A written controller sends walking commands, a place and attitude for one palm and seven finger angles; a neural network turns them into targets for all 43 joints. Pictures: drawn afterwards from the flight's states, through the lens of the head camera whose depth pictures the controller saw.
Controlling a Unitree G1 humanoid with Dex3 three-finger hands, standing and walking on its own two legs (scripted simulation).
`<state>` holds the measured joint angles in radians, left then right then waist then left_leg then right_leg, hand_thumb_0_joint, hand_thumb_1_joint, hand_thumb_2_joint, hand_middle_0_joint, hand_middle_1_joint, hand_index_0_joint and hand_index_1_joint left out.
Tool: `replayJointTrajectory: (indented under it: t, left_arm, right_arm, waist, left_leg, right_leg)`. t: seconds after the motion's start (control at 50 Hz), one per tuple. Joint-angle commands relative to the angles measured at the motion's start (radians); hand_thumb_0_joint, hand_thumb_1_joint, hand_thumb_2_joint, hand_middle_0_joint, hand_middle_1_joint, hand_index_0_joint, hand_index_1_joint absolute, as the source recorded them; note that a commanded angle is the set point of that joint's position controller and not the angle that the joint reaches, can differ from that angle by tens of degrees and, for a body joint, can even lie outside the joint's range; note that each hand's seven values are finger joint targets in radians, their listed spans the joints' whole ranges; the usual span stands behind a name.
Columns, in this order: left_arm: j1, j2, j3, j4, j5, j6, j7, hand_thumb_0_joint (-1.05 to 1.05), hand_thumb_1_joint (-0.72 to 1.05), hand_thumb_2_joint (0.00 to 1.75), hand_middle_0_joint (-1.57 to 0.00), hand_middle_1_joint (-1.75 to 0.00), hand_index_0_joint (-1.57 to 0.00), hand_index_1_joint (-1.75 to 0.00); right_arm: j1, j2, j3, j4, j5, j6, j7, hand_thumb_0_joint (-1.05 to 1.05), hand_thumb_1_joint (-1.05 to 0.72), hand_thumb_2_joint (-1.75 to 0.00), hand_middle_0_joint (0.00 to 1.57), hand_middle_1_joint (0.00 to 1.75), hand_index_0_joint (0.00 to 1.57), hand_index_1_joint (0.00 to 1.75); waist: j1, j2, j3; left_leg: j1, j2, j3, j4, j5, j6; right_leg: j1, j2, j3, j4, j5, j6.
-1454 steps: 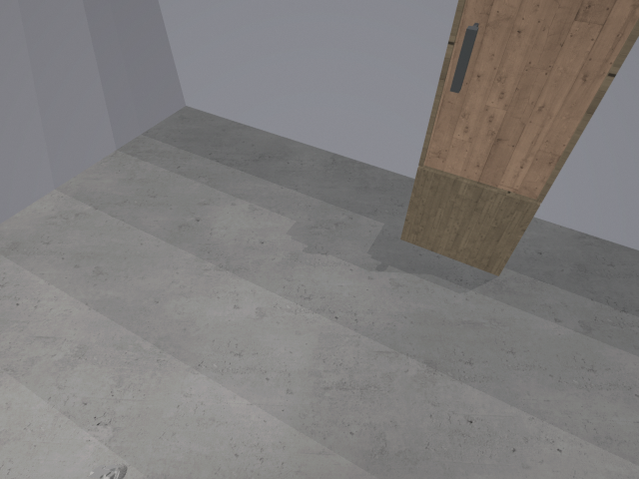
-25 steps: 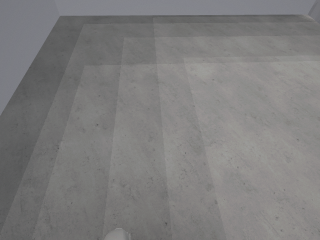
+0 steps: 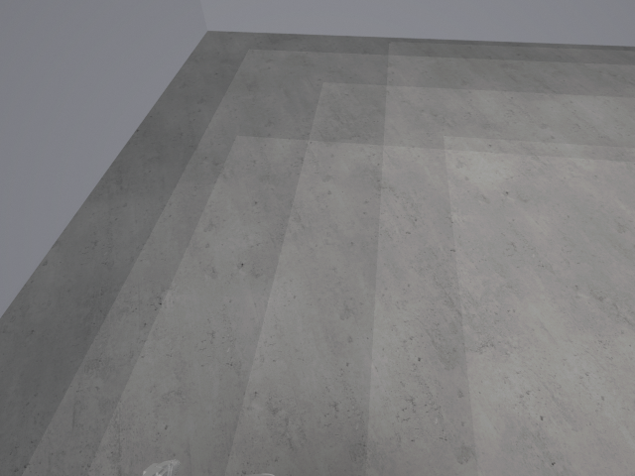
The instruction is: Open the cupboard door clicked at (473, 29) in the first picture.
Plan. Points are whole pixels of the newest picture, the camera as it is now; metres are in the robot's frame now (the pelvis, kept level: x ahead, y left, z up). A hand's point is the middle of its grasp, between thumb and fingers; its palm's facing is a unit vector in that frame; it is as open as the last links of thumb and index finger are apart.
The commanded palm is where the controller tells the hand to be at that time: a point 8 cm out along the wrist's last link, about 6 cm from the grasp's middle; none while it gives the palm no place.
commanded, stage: turn to face it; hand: left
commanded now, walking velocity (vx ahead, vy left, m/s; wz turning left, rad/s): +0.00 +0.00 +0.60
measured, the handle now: out of the picture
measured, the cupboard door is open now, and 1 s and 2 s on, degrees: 40 40 40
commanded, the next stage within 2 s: none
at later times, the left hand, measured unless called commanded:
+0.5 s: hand out of the picture +0.06 +0.22 -0.16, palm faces +0.35 -0.90 -0.27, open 7.4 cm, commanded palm none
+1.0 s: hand out of the picture +0.05 +0.14 -0.15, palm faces +0.61 -0.75 -0.24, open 7.3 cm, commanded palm none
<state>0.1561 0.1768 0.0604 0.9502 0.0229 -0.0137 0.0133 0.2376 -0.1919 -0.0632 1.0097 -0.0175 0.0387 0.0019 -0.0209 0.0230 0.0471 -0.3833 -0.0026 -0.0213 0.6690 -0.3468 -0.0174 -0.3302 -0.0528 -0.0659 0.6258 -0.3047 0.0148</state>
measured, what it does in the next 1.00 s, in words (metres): walks ahead, turning left: left foot, then right foot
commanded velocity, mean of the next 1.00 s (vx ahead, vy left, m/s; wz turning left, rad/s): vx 0.00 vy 0.00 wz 0.60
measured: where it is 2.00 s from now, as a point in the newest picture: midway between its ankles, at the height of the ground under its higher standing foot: outside the picture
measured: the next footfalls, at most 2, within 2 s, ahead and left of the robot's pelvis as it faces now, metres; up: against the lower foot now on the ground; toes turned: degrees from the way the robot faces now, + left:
left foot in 0.34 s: +0.09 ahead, +0.12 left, +0.00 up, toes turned +22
right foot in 0.68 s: +0.21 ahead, -0.13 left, +0.00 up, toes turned +23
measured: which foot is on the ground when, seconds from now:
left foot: up 0.00-0.32, down 0.34-0.68, up 0.70-1.00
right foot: down 0.00-0.34, up 0.36-0.66, down 0.68-1.00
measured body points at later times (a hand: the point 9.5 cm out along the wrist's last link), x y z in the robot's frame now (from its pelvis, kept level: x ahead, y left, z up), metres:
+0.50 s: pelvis +0.07 +0.00 +0.00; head +0.12 +0.02 +0.45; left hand +0.04 +0.27 -0.14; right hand +0.28 -0.21 -0.12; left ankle +0.06 +0.11 -0.72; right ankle +0.08 -0.15 -0.65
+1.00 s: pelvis +0.12 -0.05 +0.01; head +0.17 -0.01 +0.46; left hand +0.02 +0.18 -0.14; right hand +0.36 -0.19 -0.13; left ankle +0.05 +0.05 -0.69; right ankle +0.17 -0.15 -0.72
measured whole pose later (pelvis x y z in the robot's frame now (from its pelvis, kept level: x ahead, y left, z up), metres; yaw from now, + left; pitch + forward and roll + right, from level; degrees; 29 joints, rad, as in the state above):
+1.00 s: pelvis +0.12 -0.05 +0.01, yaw +39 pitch +0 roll +2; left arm 0.22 0.20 0.04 0.89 0.03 0.00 0.02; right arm 0.12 -0.23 -0.07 0.93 -0.01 0.07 0.04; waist -0.01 -0.04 0.12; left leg -0.38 0.03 0.09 0.81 -0.45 -0.05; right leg -0.22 -0.15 -0.24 0.57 -0.34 0.01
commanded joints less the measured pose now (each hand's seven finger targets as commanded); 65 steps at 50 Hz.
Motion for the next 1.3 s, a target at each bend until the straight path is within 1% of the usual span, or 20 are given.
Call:
replayJointTrajectory:
  t: [0.0, 0.08, 0.2, 0.26, 0.28, 0.3, 0.32, 0.34, 0.42, 0.62, 0.64, 0.66, 0.68, 0.74, 0.92, 1.0, 1.04, 1.06, 1.16, 1.28]
  left_arm:
    - [0.114, 0.193, 0.048, -0.052, 0.005, -0.005, 0.028, 0.00, 0.90, 0.90, -0.20, -0.30, -0.20, -0.30]
    - [0.096, 0.154, 0.028, -0.054, 0.005, -0.017, 0.022, 0.00, 0.90, 0.90, -0.20, -0.30, -0.20, -0.30]
    - [0.158, 0.210, 0.038, -0.046, 0.009, -0.013, 0.018, 0.00, 0.90, 0.90, -0.20, -0.30, -0.20, -0.30]
    - [0.131, 0.245, 0.048, -0.066, 0.002, -0.015, 0.014, 0.00, 0.90, 0.90, -0.20, -0.30, -0.20, -0.30]
    - [0.112, 0.253, 0.049, -0.076, -0.005, -0.015, 0.010, 0.00, 0.90, 0.90, -0.20, -0.30, -0.20, -0.30]
    - [0.094, 0.224, 0.044, -0.097, -0.010, -0.012, 0.005, 0.00, 0.90, 0.90, -0.20, -0.30, -0.20, -0.30]
    - [0.063, 0.147, 0.022, -0.149, -0.019, -0.007, -0.003, 0.00, 0.90, 0.90, -0.20, -0.30, -0.20, -0.30]
    - [0.017, 0.177, 0.024, -0.183, -0.007, 0.015, 0.011, 0.00, 0.90, 0.90, -0.20, -0.30, -0.20, -0.30]
    - [0.030, 0.152, 0.033, -0.120, 0.000, 0.037, -0.001, 0.00, 0.90, 0.90, -0.20, -0.30, -0.20, -0.30]
    - [0.144, 0.146, 0.032, -0.122, -0.006, 0.018, -0.003, 0.00, 0.90, 0.90, -0.20, -0.30, -0.20, -0.30]
    - [0.190, 0.204, 0.044, -0.118, 0.004, 0.005, 0.005, 0.00, 0.90, 0.90, -0.20, -0.30, -0.20, -0.30]
    - [0.197, 0.305, 0.063, -0.124, 0.017, -0.003, 0.015, 0.00, 0.90, 0.90, -0.20, -0.30, -0.20, -0.30]
    - [0.177, 0.310, 0.047, -0.135, 0.005, 0.002, 0.016, 0.00, 0.90, 0.90, -0.20, -0.30, -0.20, -0.30]
    - [0.035, 0.190, 0.025, -0.158, 0.001, 0.002, 0.023, 0.00, 0.90, 0.90, -0.20, -0.30, -0.20, -0.30]
    - [0.141, 0.229, 0.048, -0.106, 0.010, -0.002, 0.022, 0.00, 0.90, 0.90, -0.20, -0.30, -0.20, -0.30]
    - [0.101, 0.235, 0.054, -0.105, -0.002, 0.007, 0.011, 0.00, 0.90, 0.90, -0.20, -0.30, -0.20, -0.30]
    - [0.032, 0.129, 0.025, -0.186, -0.014, 0.019, 0.001, 0.00, 0.90, 0.90, -0.20, -0.30, -0.20, -0.30]
    - [-0.018, 0.160, 0.026, -0.203, 0.000, 0.034, 0.010, 0.00, 0.90, 0.90, -0.20, -0.30, -0.20, -0.30]
    - [0.015, 0.141, 0.034, -0.123, -0.002, 0.042, -0.007, 0.00, 0.90, 0.90, -0.20, -0.30, -0.20, -0.30]
    - [-0.005, 0.125, 0.025, -0.145, -0.009, 0.037, -0.003, 0.00, 0.90, 0.90, -0.20, -0.30, -0.20, -0.30]
  right_arm:
    - [-0.109, -0.106, -0.040, -0.127, 0.000, -0.010, 0.003, 0.00, -0.90, -0.90, 0.20, 0.30, 0.20, 0.30]
    - [-0.103, -0.058, -0.016, -0.110, 0.002, -0.002, 0.020, 0.00, -0.90, -0.90, 0.20, 0.30, 0.20, 0.30]
    - [-0.185, -0.060, -0.002, -0.156, 0.007, -0.004, 0.031, 0.00, -0.90, -0.90, 0.20, 0.30, 0.20, 0.30]
    - [-0.125, -0.106, -0.009, -0.163, 0.001, -0.013, 0.026, 0.00, -0.90, -0.90, 0.20, 0.30, 0.20, 0.30]
    - [-0.060, -0.137, -0.019, -0.150, -0.003, -0.016, 0.024, 0.00, -0.90, -0.90, 0.20, 0.30, 0.20, 0.30]
    - [0.011, -0.216, -0.040, -0.140, -0.010, -0.020, 0.022, 0.00, -0.90, -0.90, 0.20, 0.30, 0.20, 0.30]
    - [0.089, -0.343, -0.071, -0.134, -0.011, -0.024, 0.015, 0.00, -0.90, -0.90, 0.20, 0.30, 0.20, 0.30]
    - [0.133, -0.353, -0.068, -0.117, 0.003, -0.015, 0.010, 0.00, -0.90, -0.90, 0.20, 0.30, 0.20, 0.30]
    - [-0.091, -0.247, -0.039, -0.172, -0.007, -0.027, -0.013, 0.00, -0.90, -0.90, 0.20, 0.30, 0.20, 0.30]
    - [-0.155, -0.241, -0.059, -0.199, -0.004, -0.010, -0.002, 0.00, -0.90, -0.90, 0.20, 0.30, 0.20, 0.30]
    - [-0.154, -0.193, -0.054, -0.208, 0.006, -0.011, 0.002, 0.00, -0.90, -0.90, 0.20, 0.30, 0.20, 0.30]
    - [-0.141, -0.113, -0.043, -0.232, 0.009, -0.013, 0.008, 0.00, -0.90, -0.90, 0.20, 0.30, 0.20, 0.30]
    - [-0.145, -0.151, -0.046, -0.234, 0.000, -0.009, 0.012, 0.00, -0.90, -0.90, 0.20, 0.30, 0.20, 0.30]
    - [-0.131, -0.131, -0.045, -0.179, -0.001, 0.010, 0.023, 0.00, -0.90, -0.90, 0.20, 0.30, 0.20, 0.30]
    - [-0.192, -0.074, -0.013, -0.174, 0.011, 0.003, 0.032, 0.00, -0.90, -0.90, 0.20, 0.30, 0.20, 0.30]
    - [-0.076, -0.127, -0.027, -0.155, 0.005, -0.008, 0.029, 0.00, -0.90, -0.90, 0.20, 0.30, 0.20, 0.30]
    - [0.077, -0.330, -0.077, -0.136, -0.007, -0.014, 0.014, 0.00, -0.90, -0.90, 0.20, 0.30, 0.20, 0.30]
    - [0.103, -0.326, -0.073, -0.115, -0.005, -0.010, 0.007, 0.00, -0.90, -0.90, 0.20, 0.30, 0.20, 0.30]
    - [-0.073, -0.234, -0.042, -0.165, -0.009, -0.028, -0.016, 0.00, -0.90, -0.90, 0.20, 0.30, 0.20, 0.30]
    - [-0.058, -0.243, -0.052, -0.159, -0.012, -0.020, -0.012, 0.00, -0.90, -0.90, 0.20, 0.30, 0.20, 0.30]
  waist:
    - [0.057, -0.264, -0.025]
    - [0.031, -0.218, -0.042]
    - [0.061, -0.248, -0.064]
    - [0.013, -0.227, -0.118]
    - [-0.030, -0.193, -0.154]
    - [-0.071, -0.022, -0.214]
    - [-0.109, 0.304, -0.254]
    - [-0.107, 0.107, -0.260]
    - [-0.001, 0.149, -0.071]
    - [0.066, 0.122, -0.097]
    - [0.093, -0.045, -0.112]
    - [0.097, -0.391, -0.107]
    - [0.092, -0.314, -0.100]
    - [0.011, -0.249, -0.045]
    - [0.067, -0.241, -0.081]
    - [-0.005, -0.148, -0.120]
    - [-0.092, 0.334, -0.179]
    - [-0.096, 0.182, -0.180]
    - [0.007, 0.116, -0.071]
    - [0.000, 0.131, -0.090]
  left_leg:
    - [-0.280, 0.039, 0.000, 0.521, -0.198, -0.017]
    - [-0.234, 0.052, 0.073, 0.412, -0.103, -0.045]
    - [-0.116, 0.015, 0.166, 0.105, -0.066, -0.027]
    - [0.046, -0.026, 0.209, -0.074, 0.043, 0.000]
    - [0.189, -0.020, 0.201, -0.165, 0.160, 0.015]
    - [0.415, 0.127, 0.038, -0.212, 0.444, 0.075]
    - [0.539, 0.450, -0.384, -0.228, 0.959, 0.270]
    - [0.485, 0.494, -0.348, -0.223, 0.896, 0.314]
    - [0.186, 0.277, -0.171, -0.315, 0.475, 0.184]
    - [-0.023, 0.164, -0.206, -0.185, 0.262, 0.119]
    - [-0.125, 0.076, -0.136, -0.040, 0.105, 0.059]
    - [-0.281, -0.082, 0.030, 0.255, -0.242, -0.025]
    - [-0.244, -0.033, -0.033, 0.471, -0.289, -0.009]
    - [-0.235, 0.035, -0.022, 0.637, -0.101, -0.035]
    - [-0.085, 0.021, 0.125, 0.127, -0.128, -0.033]
    - [0.205, 0.017, 0.132, -0.191, 0.109, -0.001]
    - [0.439, 0.445, -0.427, -0.299, 0.759, 0.249]
    - [0.384, 0.459, -0.393, -0.292, 0.599, 0.282]
    - [0.203, 0.241, -0.202, -0.320, 0.450, 0.175]
    - [0.193, 0.212, -0.236, -0.286, 0.455, 0.177]
  right_leg:
    - [0.165, -0.425, 0.368, -0.380, 0.128, -0.177]
    - [0.268, -0.286, 0.008, -0.233, 0.648, -0.105]
    - [0.357, -0.291, -0.081, -0.146, 0.848, -0.087]
    - [0.328, -0.292, -0.126, -0.011, 0.921, -0.061]
    - [0.253, -0.285, -0.148, 0.099, 0.842, -0.034]
    - [0.038, -0.227, -0.168, 0.299, 0.526, 0.015]
    - [-0.248, -0.074, -0.128, 0.563, -0.347, 0.077]
    - [-0.267, -0.074, 0.030, 0.635, -0.362, 0.062]
    - [-0.240, -0.069, 0.068, 0.574, -0.140, 0.076]
    - [0.166, 0.037, -0.007, -0.079, 0.041, 0.059]
    - [0.284, -0.086, 0.112, -0.253, 0.058, 0.030]
    - [0.328, -0.390, 0.448, -0.360, 0.164, -0.087]
    - [0.207, -0.458, 0.427, -0.346, 0.215, -0.164]
    - [0.142, -0.294, 0.177, -0.276, 0.355, -0.118]
    - [0.311, -0.317, -0.012, -0.174, 0.667, -0.117]
    - [0.150, -0.298, -0.096, 0.009, 0.495, -0.038]
    - [-0.279, -0.078, -0.106, 0.444, -0.403, 0.084]
    - [-0.291, -0.081, 0.015, 0.531, -0.376, 0.065]
    - [-0.241, -0.055, 0.059, 0.511, -0.110, 0.075]
    - [-0.108, 0.010, 0.032, 0.221, -0.133, 0.069]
